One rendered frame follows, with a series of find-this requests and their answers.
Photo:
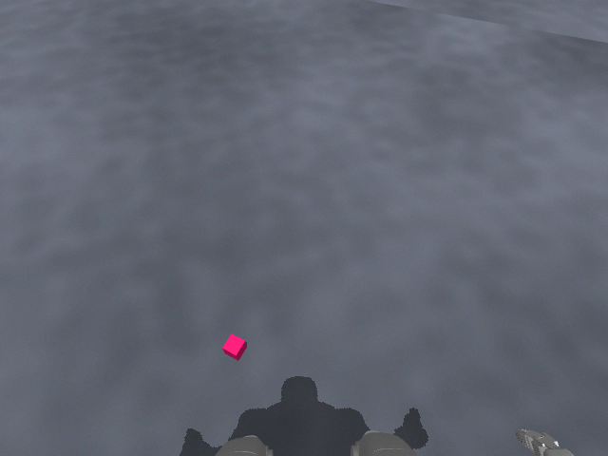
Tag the cube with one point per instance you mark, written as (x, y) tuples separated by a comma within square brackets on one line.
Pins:
[(234, 347)]

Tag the right robot hand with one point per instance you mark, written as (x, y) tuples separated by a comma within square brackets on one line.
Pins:
[(541, 444)]

